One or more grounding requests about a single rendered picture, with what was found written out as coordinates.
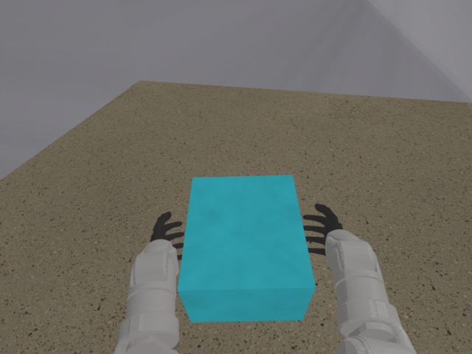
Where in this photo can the robot right hand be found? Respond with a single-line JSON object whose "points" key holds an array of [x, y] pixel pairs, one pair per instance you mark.
{"points": [[330, 223]]}

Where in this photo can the right robot upper arm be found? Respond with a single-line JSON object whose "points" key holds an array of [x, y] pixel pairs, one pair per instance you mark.
{"points": [[364, 345]]}

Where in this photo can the right robot forearm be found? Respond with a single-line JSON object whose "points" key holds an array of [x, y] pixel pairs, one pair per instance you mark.
{"points": [[364, 308]]}

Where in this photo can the carton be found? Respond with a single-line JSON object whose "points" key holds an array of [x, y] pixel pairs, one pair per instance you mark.
{"points": [[245, 256]]}

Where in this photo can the left robot forearm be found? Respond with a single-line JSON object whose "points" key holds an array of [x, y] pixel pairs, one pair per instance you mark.
{"points": [[151, 323]]}

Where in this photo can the robot left hand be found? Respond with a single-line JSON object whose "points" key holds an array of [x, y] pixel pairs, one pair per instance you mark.
{"points": [[160, 229]]}

